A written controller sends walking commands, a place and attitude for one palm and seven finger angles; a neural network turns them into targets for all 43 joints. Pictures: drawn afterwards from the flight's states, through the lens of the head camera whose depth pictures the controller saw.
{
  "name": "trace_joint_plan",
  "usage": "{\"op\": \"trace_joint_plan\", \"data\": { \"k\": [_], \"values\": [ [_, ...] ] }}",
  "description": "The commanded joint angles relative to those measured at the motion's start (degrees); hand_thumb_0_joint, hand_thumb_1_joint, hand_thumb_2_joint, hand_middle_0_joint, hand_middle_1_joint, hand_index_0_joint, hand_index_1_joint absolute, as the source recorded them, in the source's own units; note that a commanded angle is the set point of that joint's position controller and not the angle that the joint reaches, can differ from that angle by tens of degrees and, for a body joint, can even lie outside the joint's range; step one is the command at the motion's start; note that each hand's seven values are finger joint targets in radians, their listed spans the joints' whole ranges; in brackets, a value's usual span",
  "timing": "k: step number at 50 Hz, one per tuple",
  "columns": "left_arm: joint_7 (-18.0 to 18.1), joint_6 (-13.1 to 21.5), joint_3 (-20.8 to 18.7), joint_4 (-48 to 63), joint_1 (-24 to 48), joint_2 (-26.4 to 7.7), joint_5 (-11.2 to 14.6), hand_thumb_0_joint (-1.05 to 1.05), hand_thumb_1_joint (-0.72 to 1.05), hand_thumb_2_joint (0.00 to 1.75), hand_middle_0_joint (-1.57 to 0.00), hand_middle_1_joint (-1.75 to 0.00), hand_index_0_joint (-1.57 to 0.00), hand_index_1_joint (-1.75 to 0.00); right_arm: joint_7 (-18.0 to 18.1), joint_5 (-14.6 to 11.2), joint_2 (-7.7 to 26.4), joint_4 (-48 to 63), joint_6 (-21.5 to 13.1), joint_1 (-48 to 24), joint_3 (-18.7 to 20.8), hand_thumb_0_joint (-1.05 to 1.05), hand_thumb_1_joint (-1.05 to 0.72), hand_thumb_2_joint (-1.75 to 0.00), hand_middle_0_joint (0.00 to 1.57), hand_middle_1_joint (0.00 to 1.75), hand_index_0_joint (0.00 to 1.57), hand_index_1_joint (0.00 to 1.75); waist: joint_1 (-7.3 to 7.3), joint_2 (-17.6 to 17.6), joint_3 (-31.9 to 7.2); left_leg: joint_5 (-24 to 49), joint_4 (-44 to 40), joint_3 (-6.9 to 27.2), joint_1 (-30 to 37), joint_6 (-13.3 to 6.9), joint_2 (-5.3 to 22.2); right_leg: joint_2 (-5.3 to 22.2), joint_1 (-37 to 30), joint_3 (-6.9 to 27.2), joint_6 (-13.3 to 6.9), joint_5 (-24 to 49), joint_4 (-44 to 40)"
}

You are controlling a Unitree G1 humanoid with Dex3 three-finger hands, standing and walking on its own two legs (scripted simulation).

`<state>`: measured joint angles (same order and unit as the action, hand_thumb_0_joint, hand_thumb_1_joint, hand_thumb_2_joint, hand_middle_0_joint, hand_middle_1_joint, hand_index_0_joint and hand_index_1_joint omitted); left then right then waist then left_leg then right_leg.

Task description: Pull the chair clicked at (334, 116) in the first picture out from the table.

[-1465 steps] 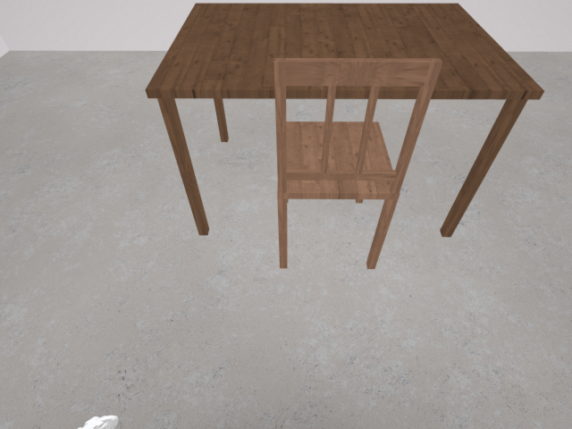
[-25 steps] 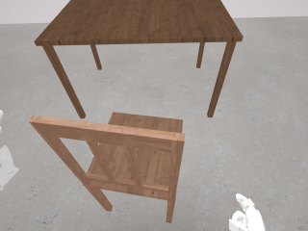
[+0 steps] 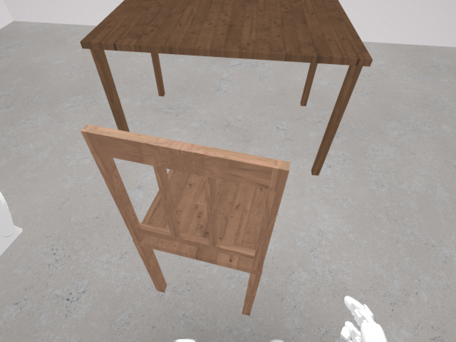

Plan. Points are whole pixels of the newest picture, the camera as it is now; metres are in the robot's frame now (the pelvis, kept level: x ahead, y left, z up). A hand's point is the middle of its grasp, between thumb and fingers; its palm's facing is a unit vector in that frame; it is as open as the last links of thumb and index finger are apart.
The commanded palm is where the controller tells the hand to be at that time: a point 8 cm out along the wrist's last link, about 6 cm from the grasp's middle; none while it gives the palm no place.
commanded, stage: step back with the hand held close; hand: left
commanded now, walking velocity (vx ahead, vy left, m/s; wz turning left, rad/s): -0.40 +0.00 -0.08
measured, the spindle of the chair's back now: (168, 204) +0.43 +0.17 -0.07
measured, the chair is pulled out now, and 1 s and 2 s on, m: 0.60 0.60 0.60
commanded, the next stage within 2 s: stop stepping back and stand still in 0.38 s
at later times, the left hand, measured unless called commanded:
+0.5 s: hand (5, 278) +0.14 +0.24 +0.20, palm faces +0.41 -0.81 -0.41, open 7.4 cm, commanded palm +0.08 +0.28 +0.20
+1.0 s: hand out of the picture +0.10 +0.25 +0.18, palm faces +0.32 -0.78 -0.53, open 7.4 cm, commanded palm +0.06 +0.28 +0.20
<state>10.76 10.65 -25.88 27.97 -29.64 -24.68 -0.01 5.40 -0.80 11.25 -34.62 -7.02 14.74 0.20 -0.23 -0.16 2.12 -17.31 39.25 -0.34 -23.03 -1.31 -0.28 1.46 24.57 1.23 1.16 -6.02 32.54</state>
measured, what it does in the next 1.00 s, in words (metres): walks backwards: right foot, then left foot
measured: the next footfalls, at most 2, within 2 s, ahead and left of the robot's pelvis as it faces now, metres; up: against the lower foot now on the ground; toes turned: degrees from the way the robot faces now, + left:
right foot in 0.42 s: -0.09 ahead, -0.12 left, +0.00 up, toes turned -10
left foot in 0.64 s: -0.03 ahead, +0.10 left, +0.00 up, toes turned -7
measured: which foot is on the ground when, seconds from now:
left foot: down 0.00-0.44, up 0.46-0.62, down 0.64-1.00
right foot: down 0.00-0.16, up 0.18-0.40, down 0.42-1.00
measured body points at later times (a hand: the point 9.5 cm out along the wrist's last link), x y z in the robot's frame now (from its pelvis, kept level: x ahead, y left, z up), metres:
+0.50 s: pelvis -0.08 -0.01 +0.01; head -0.05 +0.00 +0.45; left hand +0.12 +0.28 +0.22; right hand +0.09 -0.24 -0.08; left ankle +0.01 +0.10 -0.68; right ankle -0.15 -0.15 -0.72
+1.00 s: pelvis -0.12 +0.00 +0.02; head -0.12 +0.00 +0.47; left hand +0.08 +0.29 +0.21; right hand -0.04 -0.26 -0.08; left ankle -0.07 +0.10 -0.72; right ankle -0.13 -0.12 -0.72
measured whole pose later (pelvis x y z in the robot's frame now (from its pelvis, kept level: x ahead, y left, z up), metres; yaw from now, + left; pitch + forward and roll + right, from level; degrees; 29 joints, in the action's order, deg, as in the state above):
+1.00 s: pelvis -0.12 +0.00 +0.02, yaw -7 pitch +0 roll -1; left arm 8.3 12.8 -26.7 26.3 -36.5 -25.4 2.6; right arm 3.8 -0.5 12.5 -40.3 -7.1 17.3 0.6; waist -0.5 1.4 -0.8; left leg -15.8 30.6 -0.3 -17.4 -1.4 0.6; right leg -0.5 12.5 -3.3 -0.6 -13.1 25.5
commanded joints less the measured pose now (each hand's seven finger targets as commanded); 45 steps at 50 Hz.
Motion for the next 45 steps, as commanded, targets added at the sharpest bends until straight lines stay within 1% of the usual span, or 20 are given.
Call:
{"op": "trace_joint_plan", "data": {
  "k": [1, 4, 6, 8, 11, 13, 19, 21, 22, 23, 24, 27, 29, 31, 32, 33, 36, 40, 42, 45],
  "values": [
    [1.28, 3.62, -6.48, 11.65, 3.71, -10.85, 0.09, 0.00, 0.90, 0.90, -0.20, -0.30, -0.20, -0.30, 0.36, 1.10, 7.86, 7.26, -3.01, -5.48, 2.84, 0.00, -0.90, -0.90, 0.20, 0.30, 0.20, 0.30, 0.66, -5.39, -1.73, -19.00, 0.48, 3.93, -0.79, -0.78, 2.26, 9.66, 6.39, 15.45, -6.28, -30.10, -17.62],
    [1.42, 3.43, -5.49, 15.28, 5.67, -10.92, 0.38, 0.00, 0.90, 0.90, -0.20, -0.30, -0.20, -0.30, -0.38, 1.17, 7.74, 6.31, -2.22, -4.71, 2.03, 0.00, -0.90, -0.90, 0.20, 0.30, 0.20, 0.30, 0.18, -10.49, -6.60, -12.92, 3.72, 2.76, 9.59, -0.31, 1.13, 11.79, 10.87, 12.35, -6.54, -28.37, -17.85],
    [1.29, 4.36, -6.19, 17.71, 5.15, -11.25, 0.56, 0.00, 0.90, 0.90, -0.20, -0.30, -0.20, -0.30, 0.21, 1.20, 8.28, 6.70, -2.31, -5.35, 1.69, 0.00, -0.90, -0.90, 0.20, 0.30, 0.20, 0.30, -0.27, -0.78, -7.63, -14.91, -8.47, 9.35, 7.53, -2.54, 5.56, 7.15, 8.59, 7.90, -3.76, -25.27, -7.80],
    [1.49, 5.11, -7.87, 21.09, 5.04, -10.03, -0.13, 0.00, 0.90, 0.90, -0.20, -0.30, -0.20, -0.30, 1.01, 1.48, 8.80, 7.74, -4.10, -7.95, 2.45, 0.00, -0.90, -0.90, 0.20, 0.30, 0.20, 0.30, -0.28, 21.95, -9.42, -27.72, -29.07, 24.10, -14.50, -9.00, 20.31, -3.30, -9.41, -1.33, 0.78, -18.63, 27.06],
    [1.15, 5.66, -8.36, 21.21, 4.43, -11.42, 1.75, 0.00, 0.90, 0.90, -0.20, -0.30, -0.20, -0.30, 0.56, 0.63, 7.32, 6.42, -5.48, -8.01, 4.30, 0.00, -0.90, -0.90, 0.20, 0.30, 0.20, 0.30, -0.15, 10.61, -9.71, -4.86, -22.61, 17.43, -5.79, -8.53, 19.84, -2.71, -1.05, 2.93, -0.15, -23.30, 39.15],
    [0.97, 4.83, -8.93, 15.76, -1.50, -10.35, 3.03, 0.00, 0.90, 0.90, -0.20, -0.30, -0.20, -0.30, -0.79, -0.79, 8.32, 6.26, -5.57, -7.59, 5.40, 0.00, -0.90, -0.90, 0.20, 0.30, 0.20, 0.30, 0.99, 11.08, -10.65, -9.09, -20.43, 8.90, -2.41, -5.67, 17.04, -2.52, -1.79, -1.01, -0.36, -23.55, 34.51],
    [-1.03, 6.78, -7.21, 12.91, 5.57, -10.24, 3.50, 0.00, 0.90, 0.90, -0.20, -0.30, -0.20, -0.30, -0.75, 0.92, 7.58, 3.50, -6.96, -7.09, 3.07, 0.00, -0.90, -0.90, 0.20, 0.30, 0.20, 0.30, 1.67, 10.84, -7.84, -7.93, -16.30, 9.20, 3.01, -2.22, 15.23, 0.20, -11.84, -3.16, -2.27, -14.90, -8.73],
    [-1.92, 8.08, -5.37, 13.99, 9.70, -11.01, 2.85, 0.00, 0.90, 0.90, -0.20, -0.30, -0.20, -0.30, -1.35, 0.82, 6.25, 2.87, -7.26, -7.27, 2.79, 0.00, -0.90, -0.90, 0.20, 0.30, 0.20, 0.30, 1.15, 2.47, -7.22, -6.45, -1.52, 1.86, 7.37, 1.05, 8.39, 5.99, -6.98, 0.87, -4.98, -6.62, -19.84],
    [-1.75, 8.72, -6.22, 13.77, 10.07, -13.84, 2.87, 0.00, 0.90, 0.90, -0.20, -0.30, -0.20, -0.30, -1.10, 0.83, 5.46, 2.51, -7.23, -6.92, 2.64, 0.00, -0.90, -0.90, 0.20, 0.30, 0.20, 0.30, 1.16, -8.58, -6.42, -8.82, 15.28, -2.46, 5.65, 3.50, 3.30, 14.20, -1.98, 11.22, -9.99, -0.09, -21.18],
    [-1.85, 8.82, -3.40, 14.52, 12.24, -12.74, 2.93, 0.00, 0.90, 0.90, -0.20, -0.30, -0.20, -0.30, -0.79, 0.21, 5.59, 2.76, -7.48, -7.17, 2.94, 0.00, -0.90, -0.90, 0.20, 0.30, 0.20, 0.30, 1.58, -16.93, -6.98, -12.59, 32.16, -1.71, -1.00, 3.93, -1.65, 21.58, -3.73, 18.01, -15.25, 13.23, -19.43],
    [-1.91, 8.44, -3.99, 15.30, 11.62, -13.33, 2.10, 0.00, 0.90, 0.90, -0.20, -0.30, -0.20, -0.30, -0.84, 0.05, 8.03, 3.83, -7.40, -9.23, 3.80, 0.00, -0.90, -0.90, 0.20, 0.30, 0.20, 0.30, 2.35, -19.63, -4.28, -17.42, 37.85, 2.98, -8.58, 2.49, -1.20, 22.01, -6.60, 17.42, -16.66, 31.14, -15.30],
    [-1.38, 5.96, -7.73, 11.57, 0.10, -11.16, 2.03, 0.00, 0.90, 0.90, -0.20, -0.30, -0.20, -0.30, -0.28, -0.33, 3.19, 6.69, -4.05, -10.31, -0.89, 0.00, -0.90, -0.90, 0.20, 0.30, 0.20, 0.30, -0.04, -5.81, -5.86, -12.70, 13.24, 1.67, -8.89, 0.44, 3.20, 15.24, -19.58, 2.84, -9.68, 40.11, -4.00],
    [-0.90, 6.34, -7.61, 13.48, -1.80, -10.17, 2.13, 0.00, 0.90, 0.90, -0.20, -0.30, -0.20, -0.30, 0.39, -0.16, 4.44, 7.06, -4.00, -8.19, -0.45, 0.00, -0.90, -0.90, 0.20, 0.30, 0.20, 0.30, -1.74, 4.32, -9.37, 10.62, -18.43, -3.03, 3.51, 0.47, -0.59, 7.98, -20.16, -1.53, -4.76, 33.01, 6.86],
    [-0.79, 7.77, -6.99, 19.27, -3.59, -10.40, 2.11, 0.00, 0.90, 0.90, -0.20, -0.30, -0.20, -0.30, -0.45, 0.63, 6.11, 7.65, -4.98, -6.82, 1.98, 0.00, -0.90, -0.90, 0.20, 0.30, 0.20, 0.30, 0.01, 12.12, -12.54, 34.22, -20.01, 5.32, 21.80, -1.01, 10.23, 3.63, -7.54, -1.62, -2.61, -4.74, 11.54],
    [-0.84, 7.59, -6.87, 22.23, -0.20, -12.15, 2.45, 0.00, 0.90, 0.90, -0.20, -0.30, -0.20, -0.30, -0.93, 0.27, 7.90, 7.18, -4.99, -5.46, 3.24, 0.00, -0.90, -0.90, 0.20, 0.30, 0.20, 0.30, -0.16, 12.38, -13.88, 36.50, -17.90, 12.81, 23.03, -3.26, 16.03, 1.71, -2.93, -0.97, -1.49, -21.99, 15.86],
    [-1.21, 7.39, -7.00, 24.37, 2.62, -12.94, 2.58, 0.00, 0.90, 0.90, -0.20, -0.30, -0.20, -0.30, -1.37, -0.68, 8.20, 7.45, -4.94, -5.84, 3.81, 0.00, -0.90, -0.90, 0.20, 0.30, 0.20, 0.30, -0.29, 9.68, -13.00, 26.66, -19.72, 13.02, 19.17, -5.22, 16.54, 0.65, -3.49, 0.03, -0.94, -26.99, 18.73],
    [-1.04, 5.68, -11.20, 20.70, -5.21, -15.60, 2.43, 0.00, 0.90, 0.90, -0.20, -0.30, -0.20, -0.30, -1.14, 0.89, 5.87, 7.22, -6.42, -6.61, 2.05, 0.00, -0.90, -0.90, 0.20, 0.30, 0.20, 0.30, 0.01, 19.35, -8.29, 24.04, -21.04, 14.32, 11.83, -3.82, 13.97, 1.89, -8.23, -2.26, -0.95, -20.99, 5.11],
    [-1.79, 6.04, -11.33, 14.06, -11.09, -14.52, 2.95, 0.00, 0.90, 0.90, -0.20, -0.30, -0.20, -0.30, -1.68, -0.61, 7.07, 6.57, -4.95, -5.63, 2.24, 0.00, -0.90, -0.90, 0.20, 0.30, 0.20, 0.30, -0.23, 5.28, -8.17, 2.87, -15.36, 7.82, 3.38, -1.49, 8.00, 3.32, -21.37, -1.07, -1.55, -2.98, -13.82],
    [-1.92, 5.49, -11.21, 10.41, -10.31, -13.12, 3.84, 0.00, 0.90, 0.90, -0.20, -0.30, -0.20, -0.30, -1.49, -0.51, 7.69, 5.89, -4.22, -4.75, 2.91, 0.00, -0.90, -0.90, 0.20, 0.30, 0.20, 0.30, -0.88, -0.55, -5.85, -9.94, -13.84, 4.91, 3.15, -0.27, 4.70, 5.58, -13.53, 3.46, -3.47, -13.67, -15.75],
    [-1.65, 4.24, -8.82, 6.17, -7.12, -11.20, 3.75, 0.00, 0.90, 0.90, -0.20, -0.30, -0.20, -0.30, -0.83, -0.36, 8.14, 4.88, -2.89, -3.43, 3.43, 0.00, -0.90, -0.90, 0.20, 0.30, 0.20, 0.30, -1.45, -6.43, -1.71, -8.02, -3.92, 1.31, 6.60, 0.12, 1.58, 11.06, -2.27, 10.68, -7.34, -26.29, -23.00]
  ]
}}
